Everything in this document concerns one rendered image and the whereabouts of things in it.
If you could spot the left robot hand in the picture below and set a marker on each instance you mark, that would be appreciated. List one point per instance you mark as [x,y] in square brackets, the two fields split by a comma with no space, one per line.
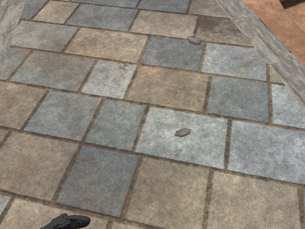
[68,222]

